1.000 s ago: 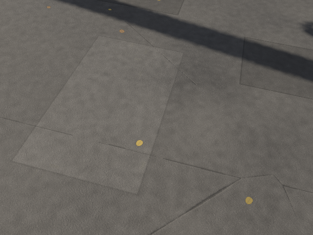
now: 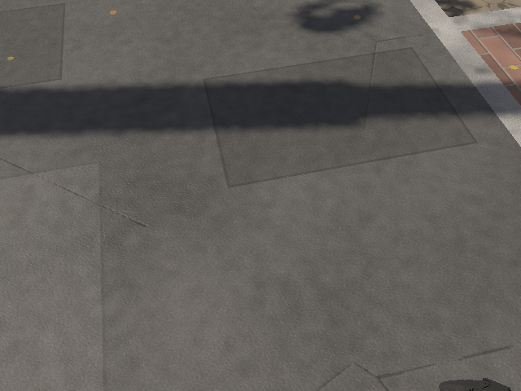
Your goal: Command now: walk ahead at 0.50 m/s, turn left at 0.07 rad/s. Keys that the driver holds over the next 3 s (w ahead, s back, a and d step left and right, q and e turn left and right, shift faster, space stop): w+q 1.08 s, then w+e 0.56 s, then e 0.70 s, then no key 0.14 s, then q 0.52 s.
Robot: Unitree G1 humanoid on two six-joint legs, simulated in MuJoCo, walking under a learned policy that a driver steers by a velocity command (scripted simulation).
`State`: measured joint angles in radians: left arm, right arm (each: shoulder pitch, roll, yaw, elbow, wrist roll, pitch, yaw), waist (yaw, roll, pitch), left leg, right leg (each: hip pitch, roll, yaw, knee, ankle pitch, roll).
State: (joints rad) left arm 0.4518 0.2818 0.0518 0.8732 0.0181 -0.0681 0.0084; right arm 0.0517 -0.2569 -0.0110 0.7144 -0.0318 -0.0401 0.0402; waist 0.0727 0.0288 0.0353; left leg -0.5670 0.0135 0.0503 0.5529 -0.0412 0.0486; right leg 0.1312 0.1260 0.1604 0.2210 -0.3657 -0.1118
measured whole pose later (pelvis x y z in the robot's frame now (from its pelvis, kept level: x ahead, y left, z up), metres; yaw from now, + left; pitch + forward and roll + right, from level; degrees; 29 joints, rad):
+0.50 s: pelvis +0.29 +0.03 +0.01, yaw +14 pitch +2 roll +1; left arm 0.01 0.25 -0.01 0.69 0.03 -0.05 -0.03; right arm 0.47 -0.26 -0.06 0.87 -0.01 -0.04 0.00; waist -0.11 -0.03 0.04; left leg -0.02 -0.14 -0.20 0.32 -0.32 0.10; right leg -0.58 -0.03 0.04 0.60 -0.06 0.03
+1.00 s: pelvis +0.53 +0.09 +0.01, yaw +33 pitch +2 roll -2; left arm 0.42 0.26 0.04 0.87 0.02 -0.08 0.00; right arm 0.05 -0.27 -0.04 0.69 -0.04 0.01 0.08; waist 0.07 0.04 0.04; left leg -0.63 0.05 0.05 0.72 -0.07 0.06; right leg 0.05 0.00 -0.23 0.24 -0.32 -0.01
